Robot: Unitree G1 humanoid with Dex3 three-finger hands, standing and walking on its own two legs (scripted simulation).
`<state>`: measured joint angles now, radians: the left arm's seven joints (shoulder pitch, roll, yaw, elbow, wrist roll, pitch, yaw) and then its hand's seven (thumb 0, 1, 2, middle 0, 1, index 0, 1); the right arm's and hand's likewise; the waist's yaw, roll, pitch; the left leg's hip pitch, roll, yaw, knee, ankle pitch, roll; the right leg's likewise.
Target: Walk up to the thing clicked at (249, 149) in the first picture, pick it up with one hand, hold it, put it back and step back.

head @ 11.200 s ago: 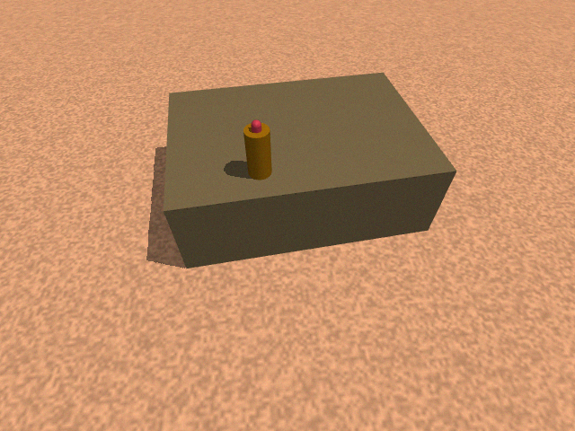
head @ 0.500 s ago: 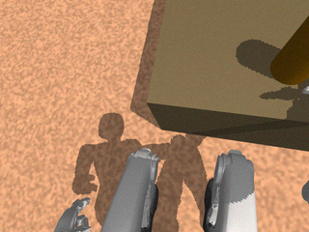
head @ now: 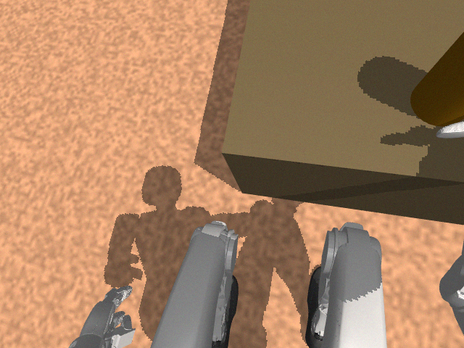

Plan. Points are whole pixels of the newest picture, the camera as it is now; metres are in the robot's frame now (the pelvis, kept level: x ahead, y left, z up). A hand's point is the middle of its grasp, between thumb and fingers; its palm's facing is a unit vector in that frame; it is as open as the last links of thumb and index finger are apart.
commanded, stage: close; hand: right
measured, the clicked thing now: out of the picture +0.52 -0.31 +0.04
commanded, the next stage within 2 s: settle in 0.78 s
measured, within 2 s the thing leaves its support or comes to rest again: leaves its support in 1.08 s
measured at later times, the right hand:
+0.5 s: hand out of the picture +0.50 -0.32 +0.02, palm faces +0.37 +0.93 +0.00, open 14.5 cm
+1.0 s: hand out of the picture +0.50 -0.32 +0.02, palm faces +0.37 +0.93 -0.01, open 11.8 cm
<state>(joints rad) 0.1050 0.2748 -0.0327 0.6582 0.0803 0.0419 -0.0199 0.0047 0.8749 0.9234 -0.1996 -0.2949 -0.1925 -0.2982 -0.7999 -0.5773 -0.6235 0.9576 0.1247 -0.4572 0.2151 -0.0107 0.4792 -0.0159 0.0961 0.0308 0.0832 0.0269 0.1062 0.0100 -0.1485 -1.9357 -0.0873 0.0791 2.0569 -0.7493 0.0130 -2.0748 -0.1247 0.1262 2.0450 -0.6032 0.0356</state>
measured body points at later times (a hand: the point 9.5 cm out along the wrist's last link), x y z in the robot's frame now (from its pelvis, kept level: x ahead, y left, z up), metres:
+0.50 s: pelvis +0.00 +0.00 +0.00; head +0.21 -0.06 +0.39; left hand +0.10 +0.27 -0.12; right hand +0.48 -0.37 +0.02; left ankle +0.07 +0.11 -0.40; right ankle +0.09 -0.15 -0.40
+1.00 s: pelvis +0.00 -0.01 +0.01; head +0.21 -0.06 +0.40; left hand +0.10 +0.27 -0.11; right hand +0.47 -0.37 +0.03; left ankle +0.07 +0.11 -0.40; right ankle +0.09 -0.15 -0.40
